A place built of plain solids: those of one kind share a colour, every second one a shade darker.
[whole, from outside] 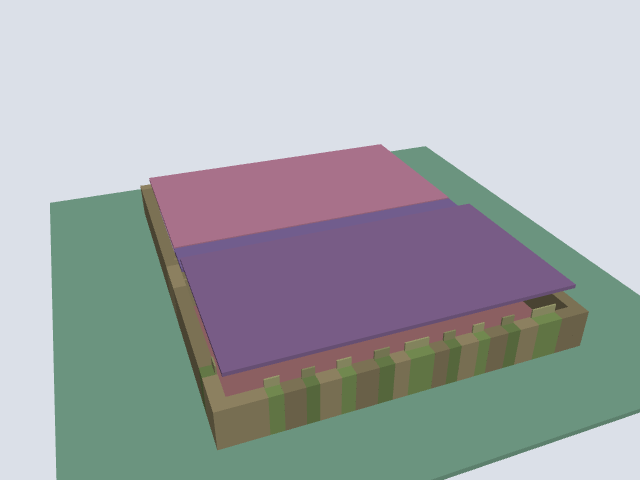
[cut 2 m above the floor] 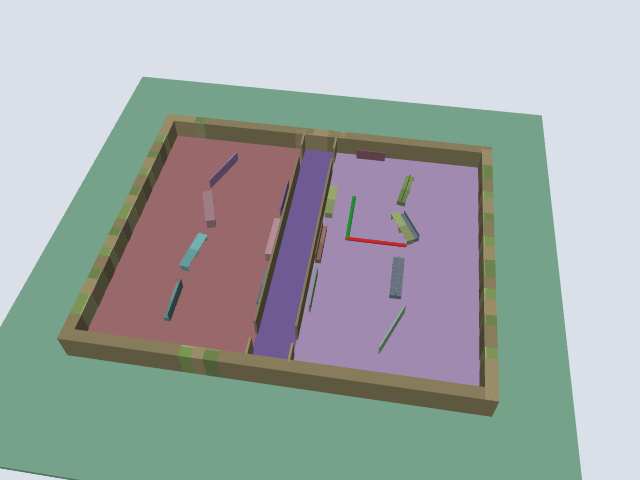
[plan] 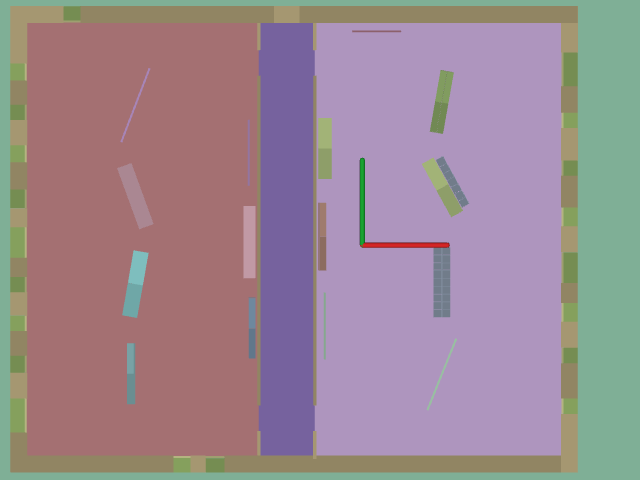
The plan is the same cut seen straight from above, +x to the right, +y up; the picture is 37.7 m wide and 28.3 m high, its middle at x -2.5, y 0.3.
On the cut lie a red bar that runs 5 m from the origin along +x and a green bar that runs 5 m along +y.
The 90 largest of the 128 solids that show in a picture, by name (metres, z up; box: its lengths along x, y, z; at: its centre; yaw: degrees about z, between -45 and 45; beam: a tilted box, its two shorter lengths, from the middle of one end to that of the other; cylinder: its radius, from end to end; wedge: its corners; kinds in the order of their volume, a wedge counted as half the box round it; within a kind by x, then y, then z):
{
 "ground_under_all_1": {"box": [46.19, 45.92, 0.4], "at": [-4.24, 0.34, -0.75]},
 "wall_1": {"box": [1.0, 2.36, 3.2], "at": [-20.26, -12.23, 1.0]},
 "wall_2": {"box": [1.0, 1.53, 3.2], "at": [-20.26, -8.29, 1.0]},
 "wall_3": {"box": [1.0, 1.46, 3.2], "at": [-20.26, -5.79, 1.0]},
 "wall_4": {"box": [1.0, 1.38, 3.2], "at": [-20.26, -3.47, 1.0]},
 "wall_5": {"box": [1.0, 1.13, 3.2], "at": [-20.26, -1.31, 1.0]},
 "wall_6": {"box": [1.0, 1.13, 3.2], "at": [-20.26, 1.61, 1.0]},
 "wall_7": {"box": [1.0, 1.61, 3.2], "at": [-20.26, 4.08, 1.0]},
 "wall_8": {"box": [1.0, 1.48, 3.2], "at": [-20.26, 6.63, 1.0]},
 "wall_9": {"box": [1.0, 1.44, 3.2], "at": [-20.26, 8.99, 1.0]},
 "wall_10": {"box": [1.0, 3.38, 3.2], "at": [-20.26, 12.4, 1.0]},
 "wall_11": {"box": [3.15, 1.0, 3.2], "at": [-19.19, 13.59, 1.0]},
 "wall_12": {"box": [9.63, 1.0, 3.2], "at": [-15.95, -12.91, 1.0]},
 "wall_13": {"box": [11.41, 1.0, 3.2], "at": [-10.91, 13.59, 1.0]},
 "wall_14": {"box": [0.9, 1.0, 3.2], "at": [-9.69, -12.91, 1.0]},
 "wall_15": {"box": [2.93, 1.0, 3.2], "at": [-6.67, -12.91, 1.0]},
 "wall_16": {"box": [0.2, 1.65, 3.2], "at": [-6.11, -11.79, 1.0]},
 "wall_17": {"box": [0.2, 19.45, 3.2], "at": [-6.11, 0.27, 1.0]},
 "wall_18": {"box": [0.2, 1.8, 3.2], "at": [-6.11, 12.39, 1.0]},
 "wall_19": {"box": [5.1, 1.0, 3.2], "at": [-4.46, -12.91, 1.0]},
 "wall_20": {"box": [5.1, 1.0, 3.2], "at": [-4.46, 13.59, 1.0]},
 "wall_21": {"box": [0.2, 1.65, 3.2], "at": [-2.81, -11.79, 1.0]},
 "wall_22": {"box": [0.2, 19.45, 3.2], "at": [-2.81, 0.27, 1.0]},
 "wall_23": {"box": [0.2, 1.8, 3.2], "at": [-2.81, 12.39, 1.0]},
 "wall_24": {"box": [16.41, 1.0, 3.2], "at": [4.5, -12.91, 1.0]},
 "wall_25": {"box": [16.41, 1.0, 3.2], "at": [4.5, 13.59, 1.0]},
 "wall_26": {"box": [1.0, 3.46, 3.2], "at": [12.2, -11.68, 1.0]},
 "wall_27": {"box": [1.0, 2.09, 3.2], "at": [12.2, -8.01, 1.0]},
 "wall_28": {"box": [1.0, 1.54, 3.2], "at": [12.2, -5.29, 1.0]},
 "wall_29": {"box": [1.0, 1.19, 3.2], "at": [12.2, -2.83, 1.0]},
 "wall_30": {"box": [1.0, 1.54, 3.2], "at": [12.2, 0.34, 1.0]},
 "wall_31": {"box": [1.0, 1.88, 3.2], "at": [12.2, 3.15, 1.0]},
 "wall_32": {"box": [1.0, 1.91, 3.2], "at": [12.2, 5.95, 1.0]},
 "wall_33": {"box": [1.0, 1.56, 3.2], "at": [12.2, 8.58, 1.0]},
 "wall_34": {"box": [1.0, 2.73, 3.2], "at": [12.2, 12.73, 1.0]},
 "floor_store_1": {"box": [14.61, 25.7, 0.6], "at": [4.5, 0.34, -0.3]},
 "floor_study_1": {"box": [13.76, 25.7, 0.6], "at": [-12.98, 0.34, -0.3]},
 "ceil_store_1": {"box": [14.61, 25.7, 0.3], "at": [4.5, 0.34, 3.55]},
 "ceil_study_1": {"box": [13.76, 25.7, 0.3], "at": [-12.98, 0.34, 4.45]},
 "wall_mass_1": {"box": [0.85, 2.0, 3.2], "at": [-20.34, -10.05, 1.0]},
 "wall_mass_2": {"box": [0.85, 1.0, 3.2], "at": [-20.34, -7.02, 1.0]},
 "wall_mass_3": {"box": [0.85, 0.9, 3.2], "at": [-20.34, -4.61, 1.0]},
 "wall_mass_4": {"box": [0.85, 0.9, 3.2], "at": [-20.34, -2.33, 1.0]},
 "wall_mass_5": {"box": [0.85, 1.8, 3.2], "at": [-20.34, 0.15, 1.0]},
 "wall_mass_6": {"box": [0.85, 1.1, 3.2], "at": [-20.34, 2.73, 1.0]},
 "wall_mass_7": {"box": [0.85, 1.0, 3.2], "at": [-20.34, 5.39, 1.0]},
 "wall_mass_8": {"box": [0.85, 0.9, 3.2], "at": [-20.34, 7.82, 1.0]},
 "wall_mass_9": {"box": [0.85, 1.0, 3.2], "at": [-20.34, 10.21, 1.0]},
 "wall_mass_10": {"box": [1.0, 0.85, 3.2], "at": [-17.12, 13.66, 1.0]},
 "wall_mass_11": {"box": [1.0, 0.85, 3.2], "at": [-10.64, -12.98, 1.0]},
 "wall_mass_12": {"box": [1.1, 0.85, 3.2], "at": [-8.69, -12.98, 1.0]},
 "wall_mass_13": {"box": [0.85, 0.9, 3.2], "at": [12.28, -9.5, 1.0]},
 "wall_mass_14": {"box": [0.85, 0.9, 3.2], "at": [12.28, -6.51, 1.0]},
 "wall_mass_15": {"box": [0.85, 1.1, 3.2], "at": [12.28, -3.97, 1.0]},
 "wall_mass_16": {"box": [0.85, 1.8, 3.2], "at": [12.28, -1.33, 1.0]},
 "wall_mass_17": {"box": [0.85, 1.1, 3.2], "at": [12.28, 1.66, 1.0]},
 "wall_mass_18": {"box": [0.85, 0.9, 3.2], "at": [12.28, 4.54, 1.0]},
 "wall_mass_19": {"box": [0.85, 0.9, 3.2], "at": [12.28, 7.35, 1.0]},
 "wall_mass_20": {"box": [0.85, 2.0, 3.2], "at": [12.28, 10.36, 1.0]},
 "floor_corr_1": {"box": [3.3, 25.7, 0.6], "at": [-4.46, 0.34, -0.3]},
 "ceil_corr_1": {"box": [3.3, 25.7, 0.3], "at": [-4.46, 0.34, 3.45]},
 "door_leaf_1": {"box": [0.12, 2.0, 3.87], "at": [-19.85, -10.05, 1.33]},
 "door_leaf_2": {"box": [0.12, 1.0, 3.87], "at": [-19.85, -7.02, 1.33]},
 "door_leaf_3": {"box": [0.12, 0.9, 3.87], "at": [-19.85, -4.61, 1.33]},
 "door_leaf_4": {"box": [0.12, 0.9, 3.87], "at": [-19.85, -2.33, 1.33]},
 "door_leaf_5": {"box": [0.12, 1.8, 3.87], "at": [-19.85, 0.15, 1.33]},
 "door_leaf_6": {"box": [0.12, 1.1, 3.87], "at": [-19.85, 2.73, 1.33]},
 "door_leaf_7": {"box": [0.12, 1.0, 3.87], "at": [-19.85, 5.39, 1.33]},
 "door_leaf_8": {"box": [0.12, 0.9, 3.87], "at": [-19.85, 7.82, 1.33]},
 "door_leaf_9": {"box": [0.12, 1.0, 3.87], "at": [-19.85, 10.21, 1.33]},
 "door_leaf_10": {"box": [1.0, 0.12, 3.87], "at": [-17.12, 13.18, 1.33]},
 "door_leaf_11": {"box": [0.12, 0.9, 3.87], "at": [11.79, -9.5, 1.33]},
 "door_leaf_12": {"box": [0.12, 0.9, 3.87], "at": [11.79, -6.51, 1.33]},
 "door_leaf_13": {"box": [0.12, 1.1, 3.87], "at": [11.79, -3.97, 1.33]},
 "door_leaf_14": {"box": [0.12, 1.8, 3.87], "at": [11.79, -1.33, 1.33]},
 "door_leaf_15": {"box": [0.12, 1.1, 3.87], "at": [11.79, 1.66, 1.33]},
 "door_leaf_16": {"box": [0.12, 2.0, 3.87], "at": [11.79, 10.36, 1.33]},
 "rail_bars_sto_1": {"box": [0.12, 3.95, 1.7], "at": [-2.22, -4.78, 0.25]},
 "rail_bars_sto_2": {"box": [0.12, 4.56, 1.7], "at": [4.68, -7.62, 0.25], "yaw": -22.0},
 "rail_bars_1": {"box": [0.12, 4.65, 1.65], "at": [-13.38, 8.24, 0.23], "yaw": -21.0},
 "rail_bars_2": {"box": [0.12, 3.9, 1.65], "at": [-6.7, 5.44, 0.23]},
 "seat_settle_sto_1": {"box": [0.1, 4.0, 1.21], "at": [-2.56, 0.5, 0.6]},
 "seat_settle_sto_2": {"box": [0.38, 2.0, 0.51], "at": [-2.32, -0.5, 0.25]},
 "seat_settle_sto_3": {"box": [0.38, 2.0, 0.51], "at": [-2.32, 1.5, 0.25]},
 "seat_settle_1": {"box": [0.4, 1.8, 0.47], "at": [-13.68, -8.48, 0.23]},
 "seat_settle_2": {"box": [0.4, 1.8, 0.47], "at": [-13.68, -6.68, 0.23]},
 "seat_settle_3": {"box": [0.1, 3.6, 1.1], "at": [-13.44, -7.58, 0.55]},
 "counter_issue_1": {"box": [0.9, 3.83, 0.035], "at": [-13.38, 2.88, 0.98], "yaw": 20.0},
 "counter_issue_2": {"box": [0.82, 0.64, 0.97], "at": [-12.84, 1.39, 0.48], "yaw": 20.0},
 "rail_board_sto_1": {"box": [2.9, 0.12, 1.7], "at": [0.84, 12.6, 0.25]}
}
